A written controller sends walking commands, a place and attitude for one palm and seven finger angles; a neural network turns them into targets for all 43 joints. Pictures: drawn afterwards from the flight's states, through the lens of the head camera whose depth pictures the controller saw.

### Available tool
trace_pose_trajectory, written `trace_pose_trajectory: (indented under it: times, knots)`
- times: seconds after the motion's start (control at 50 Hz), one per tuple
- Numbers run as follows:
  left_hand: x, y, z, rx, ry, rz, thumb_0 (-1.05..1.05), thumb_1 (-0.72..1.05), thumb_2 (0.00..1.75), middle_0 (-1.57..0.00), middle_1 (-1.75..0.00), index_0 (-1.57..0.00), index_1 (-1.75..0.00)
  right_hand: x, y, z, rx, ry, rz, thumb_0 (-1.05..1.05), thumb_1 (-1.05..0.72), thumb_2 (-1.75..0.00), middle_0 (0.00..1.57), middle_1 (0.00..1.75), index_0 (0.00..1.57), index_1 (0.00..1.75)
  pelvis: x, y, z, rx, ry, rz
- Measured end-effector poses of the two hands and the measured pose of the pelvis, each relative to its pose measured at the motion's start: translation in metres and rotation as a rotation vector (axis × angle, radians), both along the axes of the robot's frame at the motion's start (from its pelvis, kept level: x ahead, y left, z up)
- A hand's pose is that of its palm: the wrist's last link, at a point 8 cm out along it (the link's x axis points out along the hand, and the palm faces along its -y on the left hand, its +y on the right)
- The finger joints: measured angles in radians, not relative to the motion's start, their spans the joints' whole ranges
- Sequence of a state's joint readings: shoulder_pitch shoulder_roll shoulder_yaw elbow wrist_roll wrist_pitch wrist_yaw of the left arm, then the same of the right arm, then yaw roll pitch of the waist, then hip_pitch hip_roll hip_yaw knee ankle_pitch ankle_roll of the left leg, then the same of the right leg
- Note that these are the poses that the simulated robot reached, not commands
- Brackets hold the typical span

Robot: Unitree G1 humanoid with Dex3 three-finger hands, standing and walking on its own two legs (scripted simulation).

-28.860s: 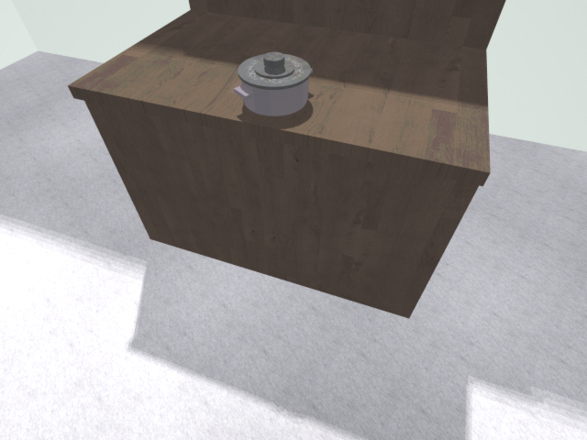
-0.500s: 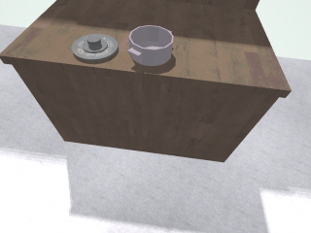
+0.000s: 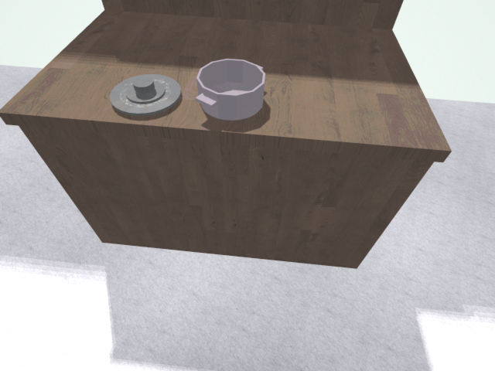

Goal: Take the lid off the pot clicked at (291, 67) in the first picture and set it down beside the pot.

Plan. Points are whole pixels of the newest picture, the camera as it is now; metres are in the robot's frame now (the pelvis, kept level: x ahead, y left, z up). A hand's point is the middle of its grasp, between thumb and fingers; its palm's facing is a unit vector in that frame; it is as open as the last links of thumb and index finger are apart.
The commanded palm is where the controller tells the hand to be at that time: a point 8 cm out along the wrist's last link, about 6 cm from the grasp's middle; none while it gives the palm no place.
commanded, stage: let the arm hang, fingers relaxed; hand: left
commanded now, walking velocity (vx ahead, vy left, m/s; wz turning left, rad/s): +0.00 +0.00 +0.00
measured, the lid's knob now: (143, 84) +0.79 +0.32 +0.02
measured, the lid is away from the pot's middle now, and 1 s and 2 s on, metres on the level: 0.24 0.24 0.24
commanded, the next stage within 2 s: look to check the result in 0.14 s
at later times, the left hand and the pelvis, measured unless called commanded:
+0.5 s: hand out of the picture +0.00 +0.17 -0.18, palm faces +0.04 -0.98 -0.19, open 7.3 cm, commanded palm none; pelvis -0.01 +0.00 +0.00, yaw +0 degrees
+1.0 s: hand out of the picture -0.02 +0.16 -0.17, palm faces +0.04 -0.98 -0.19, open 7.3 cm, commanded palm none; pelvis -0.02 -0.01 +0.00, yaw +0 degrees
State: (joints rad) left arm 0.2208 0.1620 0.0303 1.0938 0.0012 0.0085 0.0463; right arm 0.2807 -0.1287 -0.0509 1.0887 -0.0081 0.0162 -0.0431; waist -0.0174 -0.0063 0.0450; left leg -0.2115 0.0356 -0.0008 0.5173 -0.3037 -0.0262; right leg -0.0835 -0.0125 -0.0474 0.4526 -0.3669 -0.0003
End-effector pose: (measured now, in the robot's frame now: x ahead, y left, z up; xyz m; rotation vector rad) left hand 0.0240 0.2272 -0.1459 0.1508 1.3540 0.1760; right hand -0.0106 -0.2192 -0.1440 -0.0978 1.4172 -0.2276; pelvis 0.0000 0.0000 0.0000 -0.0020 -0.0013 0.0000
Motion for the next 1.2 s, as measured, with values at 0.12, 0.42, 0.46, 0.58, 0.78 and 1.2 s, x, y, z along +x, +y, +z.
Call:
trace_pose_trajectory:
  times: [0.12, 0.42, 0.46, 0.58, 0.78, 1.2]
  knots:
    - [-0.003, 0.0, 0.002, 0.002, 0.006, 0.002, 0.01, 0.93, 0.9, -0.2, -0.3, -0.2, -0.3, -0.006, 0.003, -0.001, 0.008, 0.012, -0.003, 0.01, -0.91, -0.89, 0.2, 0.3, 0.2, 0.3, -0.001, 0.0, 0.001, 0.001, -0.003, -0.002]
    - [-0.028, -0.007, 0.002, -0.014, 0.057, 0.011, 0.01, 0.93, 0.9, -0.2, -0.3, -0.2, -0.3, -0.018, 0.007, 0.0, 0.022, 0.03, -0.011, 0.01, -0.91, -0.89, 0.2, 0.3, 0.2, 0.3, -0.006, 0.0, 0.003, 0.001, -0.007, -0.006]
    - [-0.03, -0.008, 0.001, -0.017, 0.059, 0.013, 0.01, 0.93, 0.9, -0.2, -0.3, -0.2, -0.3, -0.019, 0.008, 0.0, 0.022, 0.029, -0.012, 0.01, -0.91, -0.89, 0.2, 0.3, 0.2, 0.3, -0.007, 0.0, 0.003, 0.001, -0.008, -0.006]
    - [-0.037, -0.011, 0.001, -0.023, 0.065, 0.017, 0.01, 0.92, 0.9, -0.2, -0.3, -0.2, -0.3, -0.021, 0.007, 0.0, 0.022, 0.027, -0.01, 0.01, -0.91, -0.89, 0.2, 0.3, 0.2, 0.3, -0.01, 0.0, 0.003, 0.001, -0.012, -0.006]
    - [-0.043, -0.014, 0.002, -0.025, 0.069, 0.018, 0.01, 0.92, 0.9, -0.2, -0.3, -0.2, -0.3, -0.027, 0.008, 0.0, 0.028, 0.029, -0.011, 0.01, -0.91, -0.89, 0.2, 0.3, 0.2, 0.3, -0.014, -0.002, 0.004, 0.001, -0.012, -0.006]
    - [-0.049, -0.021, 0.002, -0.027, 0.067, 0.019, 0.01, 0.92, 0.9, -0.2, -0.3, -0.2, -0.3, -0.033, 0.006, -0.001, 0.035, 0.031, -0.019, 0.01, -0.91, -0.89, 0.2, 0.3, 0.2, 0.3, -0.017, -0.007, 0.004, 0.001, -0.015, -0.01]
